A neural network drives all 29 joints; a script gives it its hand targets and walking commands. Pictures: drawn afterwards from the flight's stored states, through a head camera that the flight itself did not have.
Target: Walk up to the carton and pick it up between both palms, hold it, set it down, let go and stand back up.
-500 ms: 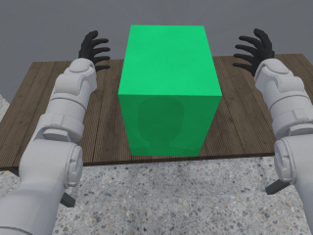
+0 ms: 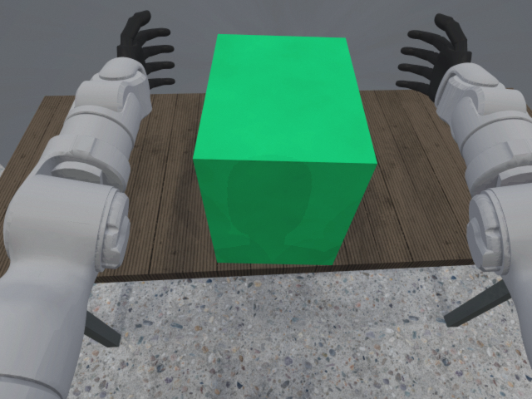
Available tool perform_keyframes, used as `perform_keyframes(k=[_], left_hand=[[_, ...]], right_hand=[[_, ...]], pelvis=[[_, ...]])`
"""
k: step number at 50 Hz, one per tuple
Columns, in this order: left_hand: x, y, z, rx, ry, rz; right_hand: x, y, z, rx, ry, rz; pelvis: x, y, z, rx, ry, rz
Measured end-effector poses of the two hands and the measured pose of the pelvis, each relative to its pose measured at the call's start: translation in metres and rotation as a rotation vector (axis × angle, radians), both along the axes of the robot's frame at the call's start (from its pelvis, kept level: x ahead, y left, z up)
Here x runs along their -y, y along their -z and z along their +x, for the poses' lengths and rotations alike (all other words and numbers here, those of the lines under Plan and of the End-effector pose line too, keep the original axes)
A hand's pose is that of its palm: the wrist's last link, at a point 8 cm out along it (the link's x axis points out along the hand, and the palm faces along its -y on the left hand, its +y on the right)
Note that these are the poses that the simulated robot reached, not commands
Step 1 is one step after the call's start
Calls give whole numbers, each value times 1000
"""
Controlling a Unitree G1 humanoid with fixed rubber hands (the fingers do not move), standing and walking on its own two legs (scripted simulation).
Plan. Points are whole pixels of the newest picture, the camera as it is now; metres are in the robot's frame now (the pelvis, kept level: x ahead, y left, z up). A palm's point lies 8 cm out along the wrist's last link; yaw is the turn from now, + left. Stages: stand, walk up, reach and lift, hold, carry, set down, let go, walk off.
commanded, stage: reach and lift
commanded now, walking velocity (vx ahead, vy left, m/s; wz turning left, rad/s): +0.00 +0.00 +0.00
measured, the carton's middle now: (278, 155) +0.51 +0.01 +0.04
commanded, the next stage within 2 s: none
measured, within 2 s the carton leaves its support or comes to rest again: neither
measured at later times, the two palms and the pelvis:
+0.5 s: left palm (162, 135) +0.47 +0.19 +0.12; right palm (411, 140) +0.47 -0.19 +0.13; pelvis -0.02 +0.00 -0.01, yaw +0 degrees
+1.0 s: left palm (182, 143) +0.49 +0.17 +0.09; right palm (393, 146) +0.49 -0.18 +0.10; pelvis +0.00 +0.01 -0.01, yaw +0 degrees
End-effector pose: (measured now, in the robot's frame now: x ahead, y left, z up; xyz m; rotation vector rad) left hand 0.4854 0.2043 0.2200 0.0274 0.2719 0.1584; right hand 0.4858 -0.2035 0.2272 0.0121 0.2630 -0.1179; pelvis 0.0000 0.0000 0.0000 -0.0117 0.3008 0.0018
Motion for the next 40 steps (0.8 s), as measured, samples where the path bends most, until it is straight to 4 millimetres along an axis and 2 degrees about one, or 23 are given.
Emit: perform_keyframes(k=[3,9,12,17,24,30,35,40], left_hand=[[-2,20,-2,-17,6,7],[-4,71,-14,-33,13,23],[-2,87,-19,-21,8,25],[6,92,-19,8,7,29],[16,95,-14,8,30,31],[11,121,-19,-26,25,28],[8,140,-18,-24,15,26],[20,134,-6,27,40,24]], right_hand=[[-1,15,-1,-18,2,-13],[-10,57,-5,-24,-14,-14],[-16,75,-7,-11,-31,-2],[-22,93,-10,-10,-48,-2],[-13,99,-14,-15,-23,-46],[-7,107,-14,-26,-11,-67],[-12,120,-10,-17,-22,-51],[-24,130,-3,-4,-47,-26]], pelvis=[[1,0,-1,-1,-3,1],[2,1,-4,-25,-5,-1],[2,3,-6,-48,-7,-3],[2,7,-11,-84,-8,-5],[3,9,-15,-111,-5,7],[3,10,-15,-125,-3,13],[2,13,-13,-164,-6,6],[0,15,-8,-190,-4,-2]])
